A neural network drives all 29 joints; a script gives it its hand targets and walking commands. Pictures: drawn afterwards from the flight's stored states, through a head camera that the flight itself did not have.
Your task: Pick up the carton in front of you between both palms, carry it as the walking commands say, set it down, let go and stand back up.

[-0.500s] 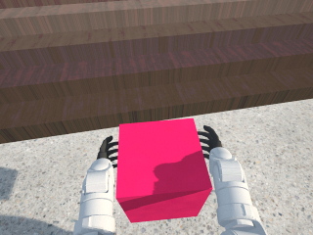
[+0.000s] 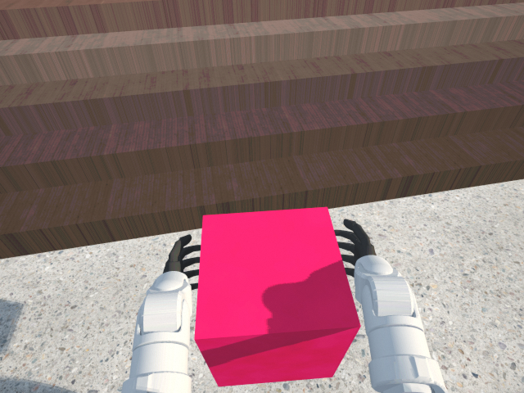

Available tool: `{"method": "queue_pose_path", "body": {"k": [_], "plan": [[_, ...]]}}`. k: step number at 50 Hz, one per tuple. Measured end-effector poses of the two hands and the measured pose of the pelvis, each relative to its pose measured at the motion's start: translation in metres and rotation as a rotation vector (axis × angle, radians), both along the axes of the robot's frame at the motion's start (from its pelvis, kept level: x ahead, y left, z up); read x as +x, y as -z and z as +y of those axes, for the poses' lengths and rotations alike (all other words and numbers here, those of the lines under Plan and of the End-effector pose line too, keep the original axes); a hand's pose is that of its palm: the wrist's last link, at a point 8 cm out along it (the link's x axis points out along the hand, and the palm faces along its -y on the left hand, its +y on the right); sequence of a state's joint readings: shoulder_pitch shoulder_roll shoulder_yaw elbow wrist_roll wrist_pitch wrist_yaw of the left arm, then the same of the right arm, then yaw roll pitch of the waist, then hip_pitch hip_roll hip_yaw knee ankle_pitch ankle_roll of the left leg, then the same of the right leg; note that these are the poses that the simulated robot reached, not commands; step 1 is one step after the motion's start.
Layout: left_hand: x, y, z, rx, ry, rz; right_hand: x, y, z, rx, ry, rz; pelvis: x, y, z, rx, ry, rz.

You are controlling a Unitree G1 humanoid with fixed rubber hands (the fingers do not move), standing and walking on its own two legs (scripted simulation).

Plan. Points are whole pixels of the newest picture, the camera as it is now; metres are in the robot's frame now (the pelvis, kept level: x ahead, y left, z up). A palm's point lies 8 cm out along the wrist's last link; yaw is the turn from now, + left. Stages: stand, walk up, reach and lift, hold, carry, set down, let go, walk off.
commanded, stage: hold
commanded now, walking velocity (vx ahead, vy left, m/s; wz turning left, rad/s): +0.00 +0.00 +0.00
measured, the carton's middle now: (270, 300) +0.29 +0.00 -0.04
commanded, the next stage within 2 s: carry in 0.90 s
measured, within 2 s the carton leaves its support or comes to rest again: neither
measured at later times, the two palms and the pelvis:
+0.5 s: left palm (174, 280) +0.28 +0.15 +0.05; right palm (365, 264) +0.29 -0.15 +0.06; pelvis -0.01 +0.00 +0.00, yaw +0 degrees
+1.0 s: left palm (170, 272) +0.29 +0.16 +0.06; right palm (359, 251) +0.30 -0.14 +0.07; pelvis +0.00 +0.00 +0.00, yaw +0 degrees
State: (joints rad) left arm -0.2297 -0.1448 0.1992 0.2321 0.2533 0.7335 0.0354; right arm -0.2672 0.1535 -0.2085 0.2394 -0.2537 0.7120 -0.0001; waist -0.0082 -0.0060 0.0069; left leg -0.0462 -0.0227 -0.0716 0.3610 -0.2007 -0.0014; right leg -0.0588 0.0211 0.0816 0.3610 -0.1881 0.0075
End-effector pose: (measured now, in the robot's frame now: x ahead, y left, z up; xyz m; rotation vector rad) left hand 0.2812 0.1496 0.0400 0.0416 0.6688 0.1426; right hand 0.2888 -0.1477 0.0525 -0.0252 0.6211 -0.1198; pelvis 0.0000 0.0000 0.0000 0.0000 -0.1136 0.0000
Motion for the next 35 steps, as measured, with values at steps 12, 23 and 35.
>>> {"method": "queue_pose_path", "body": {"k": [12,23,35], "plan": [[-0.003,-0.008,0.004,-0.019,-0.019,-0.006,-0.002,-0.008,0.004,0.011,0.003,-0.005,-0.01,0.002,0.001,0.003,0.007,-0.024],[-0.003,-0.008,0.001,-0.011,-0.013,0.005,-0.003,-0.007,0.001,0.015,0.009,0.005,-0.012,0.002,0.0,0.0,-0.002,-0.034],[-0.001,-0.009,0.001,-0.018,-0.021,-0.002,0.001,-0.009,0.001,0.014,0.004,-0.002,-0.012,0.002,-0.003,0.0,-0.004,-0.022]]}}
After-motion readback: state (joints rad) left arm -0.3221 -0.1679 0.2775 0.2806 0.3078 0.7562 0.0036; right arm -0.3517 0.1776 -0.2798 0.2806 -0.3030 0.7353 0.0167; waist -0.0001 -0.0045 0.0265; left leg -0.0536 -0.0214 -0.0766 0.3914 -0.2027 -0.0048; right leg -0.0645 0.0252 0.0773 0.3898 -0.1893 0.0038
